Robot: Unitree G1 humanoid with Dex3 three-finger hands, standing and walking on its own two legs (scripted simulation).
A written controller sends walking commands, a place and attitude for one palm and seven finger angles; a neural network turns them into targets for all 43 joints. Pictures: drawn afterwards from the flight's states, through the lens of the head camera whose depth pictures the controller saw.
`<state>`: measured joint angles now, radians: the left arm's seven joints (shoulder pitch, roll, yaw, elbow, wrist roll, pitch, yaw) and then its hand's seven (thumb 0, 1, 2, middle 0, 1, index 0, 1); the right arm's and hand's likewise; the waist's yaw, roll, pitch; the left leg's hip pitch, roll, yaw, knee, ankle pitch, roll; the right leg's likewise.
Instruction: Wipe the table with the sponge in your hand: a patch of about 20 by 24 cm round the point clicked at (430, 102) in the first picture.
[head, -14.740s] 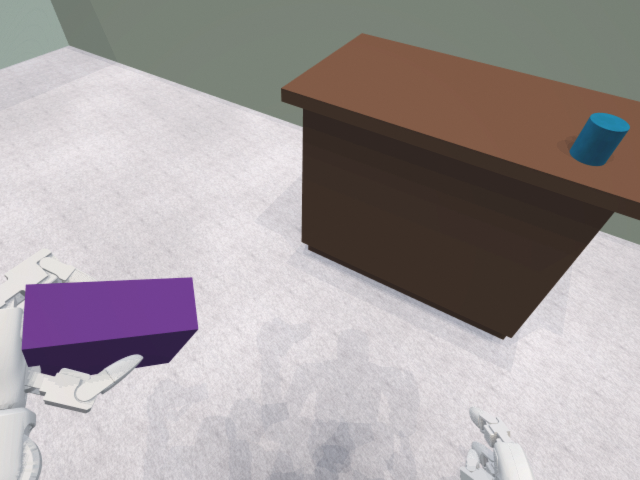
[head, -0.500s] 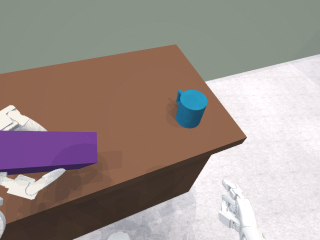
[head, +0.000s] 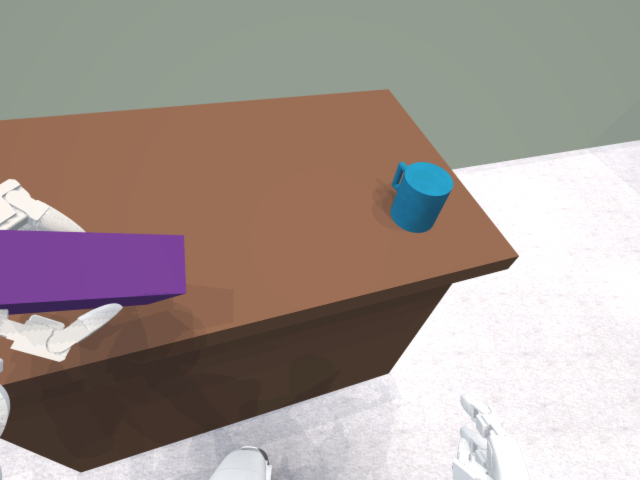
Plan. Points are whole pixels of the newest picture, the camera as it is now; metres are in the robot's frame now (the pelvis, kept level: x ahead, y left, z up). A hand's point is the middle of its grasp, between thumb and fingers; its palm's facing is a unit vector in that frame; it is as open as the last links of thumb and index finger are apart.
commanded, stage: come to a stop and stand still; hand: left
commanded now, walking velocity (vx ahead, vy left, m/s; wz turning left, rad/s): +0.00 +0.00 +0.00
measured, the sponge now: (116, 275) +0.26 +0.22 +0.16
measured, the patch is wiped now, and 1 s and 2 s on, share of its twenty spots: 0.00 0.00 0.00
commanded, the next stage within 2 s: none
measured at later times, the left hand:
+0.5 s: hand out of the picture +0.17 +0.27 +0.21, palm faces +0.30 -0.84 -0.45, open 9.5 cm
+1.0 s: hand out of the picture +0.15 +0.33 +0.20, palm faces +0.31 -0.78 -0.54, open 9.5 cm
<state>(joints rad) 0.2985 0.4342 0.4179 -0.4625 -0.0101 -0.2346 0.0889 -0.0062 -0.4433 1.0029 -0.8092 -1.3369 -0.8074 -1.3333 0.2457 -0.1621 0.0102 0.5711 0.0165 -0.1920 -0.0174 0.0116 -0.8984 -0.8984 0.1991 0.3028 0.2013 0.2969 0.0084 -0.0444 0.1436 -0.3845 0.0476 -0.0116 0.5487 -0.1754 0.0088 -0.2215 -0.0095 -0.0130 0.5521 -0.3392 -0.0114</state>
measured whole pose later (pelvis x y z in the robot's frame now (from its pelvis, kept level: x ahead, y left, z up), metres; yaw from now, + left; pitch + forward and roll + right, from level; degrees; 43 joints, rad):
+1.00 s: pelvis -0.09 +0.10 +0.00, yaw -4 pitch -3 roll -3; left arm 0.45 0.48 0.48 -0.56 -0.04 -0.24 0.10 0.00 -0.44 1.01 -0.81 -1.34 -0.81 -1.34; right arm 0.21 -0.19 -0.01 0.57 0.03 -0.15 0.00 0.01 -0.90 -0.90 0.20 0.30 0.20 0.30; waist -0.03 0.04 0.13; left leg -0.32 0.03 -0.04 0.67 -0.32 0.02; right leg -0.25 0.05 -0.09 0.52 -0.22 -0.03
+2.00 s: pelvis -0.17 +0.14 +0.00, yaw -1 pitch -3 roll +0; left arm 0.48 0.37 0.41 -0.46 -0.06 -0.17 0.13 0.00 -0.44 1.00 -0.81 -1.34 -0.81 -1.33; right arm 0.24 -0.19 0.01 0.60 0.03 -0.11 -0.02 0.01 -0.90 -0.90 0.20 0.30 0.20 0.30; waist 0.00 0.00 0.03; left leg -0.26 0.00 0.00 0.64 -0.34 0.02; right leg -0.33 0.02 -0.06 0.55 -0.18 -0.05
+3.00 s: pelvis -0.14 +0.14 +0.01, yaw -1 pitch -1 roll +0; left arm 0.46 0.35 0.31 -0.43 -0.05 -0.12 0.15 0.00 -0.43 0.99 -0.81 -1.33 -0.81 -1.32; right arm 0.22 -0.19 0.03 0.59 0.01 -0.08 -0.05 0.01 -0.90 -0.90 0.20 0.30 0.20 0.30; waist 0.02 -0.04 0.03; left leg -0.17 -0.03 -0.03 0.46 -0.28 0.02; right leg -0.23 0.03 -0.01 0.48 -0.24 -0.04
